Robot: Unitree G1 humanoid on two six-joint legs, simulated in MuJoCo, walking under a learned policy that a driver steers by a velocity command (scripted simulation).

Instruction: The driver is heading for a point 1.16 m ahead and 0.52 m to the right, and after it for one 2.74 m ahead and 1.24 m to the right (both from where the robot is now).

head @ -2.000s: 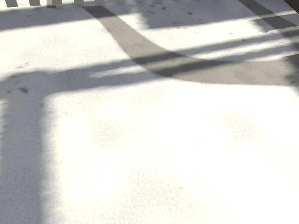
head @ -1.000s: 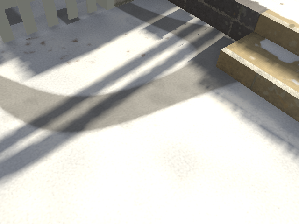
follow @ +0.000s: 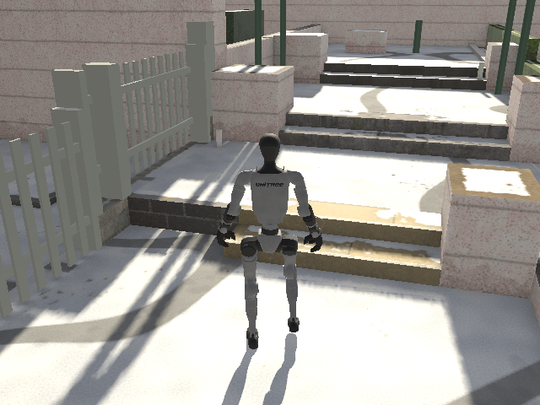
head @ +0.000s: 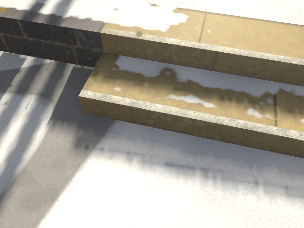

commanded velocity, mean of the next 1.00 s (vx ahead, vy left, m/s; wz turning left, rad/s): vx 0.34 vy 0.00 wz -0.25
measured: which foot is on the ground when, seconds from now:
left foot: down 0.00-0.30, up 0.32-0.72, down 0.74-1.00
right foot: up 0.00-0.26, down 0.28-0.76, up 0.78-1.00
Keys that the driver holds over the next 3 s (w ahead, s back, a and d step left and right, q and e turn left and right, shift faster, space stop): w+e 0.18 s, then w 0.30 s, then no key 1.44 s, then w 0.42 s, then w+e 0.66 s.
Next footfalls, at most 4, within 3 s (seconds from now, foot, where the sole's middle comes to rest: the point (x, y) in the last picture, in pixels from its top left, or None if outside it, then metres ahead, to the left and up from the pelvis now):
0.28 right None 0.31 -0.17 -0.78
0.74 left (157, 213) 0.54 -0.02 -0.78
1.08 right None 0.44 -0.21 -0.78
2.60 right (198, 162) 0.79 -0.23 -0.78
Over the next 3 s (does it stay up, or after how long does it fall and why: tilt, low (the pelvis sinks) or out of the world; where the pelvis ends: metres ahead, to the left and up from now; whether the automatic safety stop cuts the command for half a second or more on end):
stays up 0.86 -0.20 0.01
